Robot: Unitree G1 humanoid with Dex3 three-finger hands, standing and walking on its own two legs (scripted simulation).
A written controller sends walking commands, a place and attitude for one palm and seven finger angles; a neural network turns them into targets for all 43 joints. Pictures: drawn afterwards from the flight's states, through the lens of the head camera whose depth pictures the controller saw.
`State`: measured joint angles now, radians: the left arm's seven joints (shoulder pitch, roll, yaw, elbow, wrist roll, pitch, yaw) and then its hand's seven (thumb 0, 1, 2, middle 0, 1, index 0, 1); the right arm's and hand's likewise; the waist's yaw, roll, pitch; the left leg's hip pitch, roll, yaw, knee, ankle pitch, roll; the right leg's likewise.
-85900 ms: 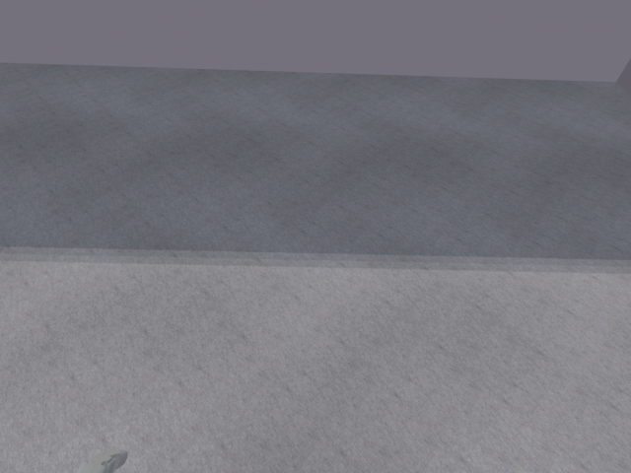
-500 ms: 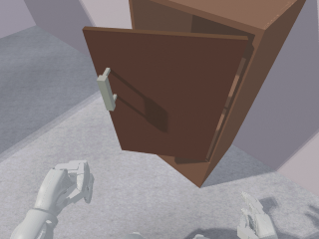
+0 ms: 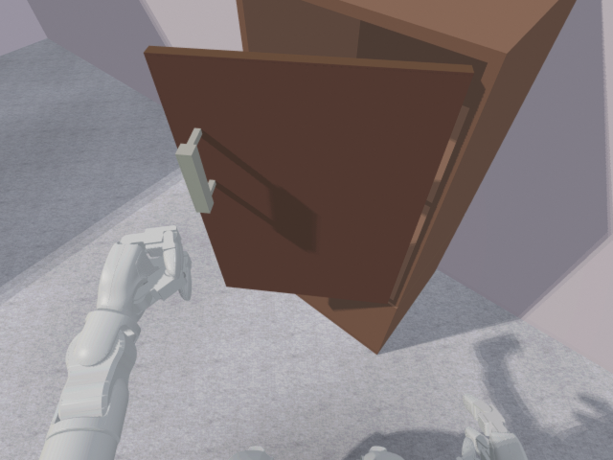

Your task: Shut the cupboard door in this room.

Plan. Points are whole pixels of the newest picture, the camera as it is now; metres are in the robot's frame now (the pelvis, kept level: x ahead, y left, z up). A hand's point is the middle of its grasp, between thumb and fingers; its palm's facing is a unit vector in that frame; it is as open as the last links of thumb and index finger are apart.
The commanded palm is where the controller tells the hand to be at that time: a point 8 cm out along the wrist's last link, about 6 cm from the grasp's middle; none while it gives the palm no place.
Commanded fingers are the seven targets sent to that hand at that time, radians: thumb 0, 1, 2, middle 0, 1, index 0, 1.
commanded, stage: bring the fist close to the handle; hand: left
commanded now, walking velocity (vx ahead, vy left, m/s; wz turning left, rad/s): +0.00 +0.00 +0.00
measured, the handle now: (200, 171) +0.51 +0.19 +0.07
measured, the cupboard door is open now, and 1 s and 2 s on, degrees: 32 32 18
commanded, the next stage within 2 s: push the door shut along its arc in 0.86 s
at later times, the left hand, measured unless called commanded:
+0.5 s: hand (211, 221) +0.41 +0.15 +0.07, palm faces -0.09 -1.00 -0.02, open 3.1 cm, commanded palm +0.39 +0.21 +0.08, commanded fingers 0.00 0.90 0.90 -1.30 -1.50 -1.30 -1.50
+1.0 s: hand (213, 216) +0.42 +0.15 +0.08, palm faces -0.10 -0.99 -0.02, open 3.1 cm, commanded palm +0.40 +0.21 +0.08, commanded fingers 0.00 0.90 0.90 -1.30 -1.50 -1.30 -1.50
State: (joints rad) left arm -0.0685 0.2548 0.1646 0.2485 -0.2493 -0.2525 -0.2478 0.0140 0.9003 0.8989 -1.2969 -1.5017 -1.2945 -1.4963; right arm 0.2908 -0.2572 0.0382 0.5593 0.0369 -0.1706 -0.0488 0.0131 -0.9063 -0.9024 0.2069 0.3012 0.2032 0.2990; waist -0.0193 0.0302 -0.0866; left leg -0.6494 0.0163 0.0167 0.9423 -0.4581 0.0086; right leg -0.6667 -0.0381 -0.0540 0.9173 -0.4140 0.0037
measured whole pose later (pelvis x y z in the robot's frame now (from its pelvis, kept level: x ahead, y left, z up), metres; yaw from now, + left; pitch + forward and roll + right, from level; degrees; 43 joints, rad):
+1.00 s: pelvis -0.01 +0.00 +0.00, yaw -1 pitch +13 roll -1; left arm -0.60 0.31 0.24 0.88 -0.18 -0.37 -0.27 0.01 0.90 0.90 -1.30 -1.50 -1.30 -1.50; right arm 0.30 -0.27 0.02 0.62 0.04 -0.04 -0.04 0.01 -0.91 -0.90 0.21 0.30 0.20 0.30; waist -0.07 0.03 -0.08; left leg -0.75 0.03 0.02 0.96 -0.44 0.01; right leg -0.77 -0.02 -0.04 0.93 -0.39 0.00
